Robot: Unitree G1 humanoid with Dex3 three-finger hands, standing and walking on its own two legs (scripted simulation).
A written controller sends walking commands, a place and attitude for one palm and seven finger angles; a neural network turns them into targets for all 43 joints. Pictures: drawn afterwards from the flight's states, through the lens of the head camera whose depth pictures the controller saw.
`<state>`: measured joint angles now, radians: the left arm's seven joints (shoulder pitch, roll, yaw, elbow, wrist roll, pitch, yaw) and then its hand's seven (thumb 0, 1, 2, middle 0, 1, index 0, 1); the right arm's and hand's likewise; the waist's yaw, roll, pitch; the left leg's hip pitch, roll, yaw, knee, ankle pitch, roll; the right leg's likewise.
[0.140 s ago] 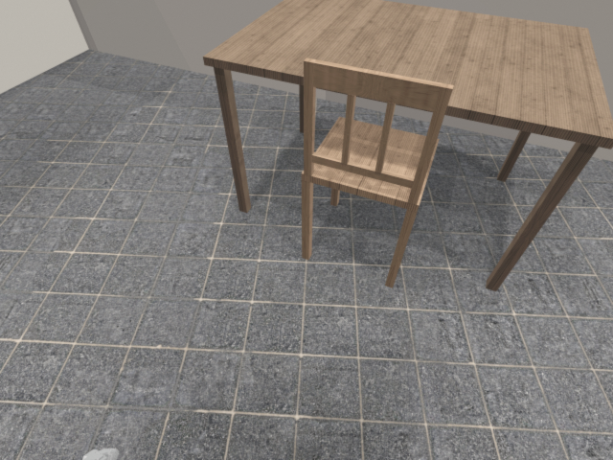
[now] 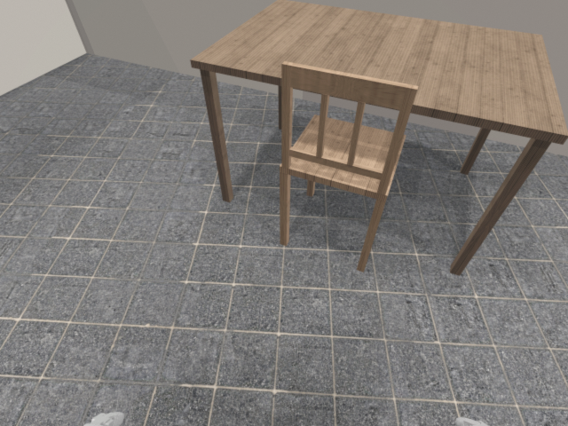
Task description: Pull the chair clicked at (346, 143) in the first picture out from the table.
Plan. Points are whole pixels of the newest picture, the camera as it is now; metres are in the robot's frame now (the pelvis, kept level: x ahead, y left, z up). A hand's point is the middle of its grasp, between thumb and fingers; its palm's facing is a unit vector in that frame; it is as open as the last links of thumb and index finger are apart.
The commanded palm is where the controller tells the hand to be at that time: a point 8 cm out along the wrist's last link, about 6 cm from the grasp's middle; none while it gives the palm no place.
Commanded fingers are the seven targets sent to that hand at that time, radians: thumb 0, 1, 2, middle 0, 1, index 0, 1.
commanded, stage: stand and wait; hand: left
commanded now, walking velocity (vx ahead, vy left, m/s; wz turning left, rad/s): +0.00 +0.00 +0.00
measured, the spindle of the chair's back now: (322, 126) +0.97 -0.06 -0.12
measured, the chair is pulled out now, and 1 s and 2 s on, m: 0.00 0.00 0.00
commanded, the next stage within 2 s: look at it before walking up in 0.86 s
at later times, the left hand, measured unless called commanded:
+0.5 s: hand out of the picture +0.06 +0.24 -0.15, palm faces -0.02 -0.93 -0.35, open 7.4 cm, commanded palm none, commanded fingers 0.00 0.90 0.90 -0.20 -0.30 -0.20 -0.30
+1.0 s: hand out of the picture +0.06 +0.23 -0.15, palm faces -0.03 -0.94 -0.34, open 7.4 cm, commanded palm none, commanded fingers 0.00 0.90 0.90 -0.20 -0.30 -0.20 -0.30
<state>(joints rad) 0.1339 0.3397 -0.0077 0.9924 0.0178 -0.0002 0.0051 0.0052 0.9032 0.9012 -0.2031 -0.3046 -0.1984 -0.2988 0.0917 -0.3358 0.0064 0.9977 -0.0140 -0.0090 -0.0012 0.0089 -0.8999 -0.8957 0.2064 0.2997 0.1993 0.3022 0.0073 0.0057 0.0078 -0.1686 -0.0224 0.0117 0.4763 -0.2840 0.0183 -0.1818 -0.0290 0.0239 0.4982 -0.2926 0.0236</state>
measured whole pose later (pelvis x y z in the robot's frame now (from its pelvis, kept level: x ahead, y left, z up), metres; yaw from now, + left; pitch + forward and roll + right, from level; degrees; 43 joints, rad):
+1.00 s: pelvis -0.02 -0.02 +0.01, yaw -1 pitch -2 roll +0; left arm 0.14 0.33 0.00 1.09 0.02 -0.01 0.00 0.00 0.90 0.90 -0.20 -0.30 -0.20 -0.30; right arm 0.13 -0.34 0.00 1.12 -0.01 -0.01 0.00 0.01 -0.90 -0.90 0.21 0.30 0.20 0.30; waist 0.00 0.00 0.02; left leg -0.14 0.01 0.01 0.38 -0.21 -0.01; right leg -0.16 0.00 0.02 0.41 -0.22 0.00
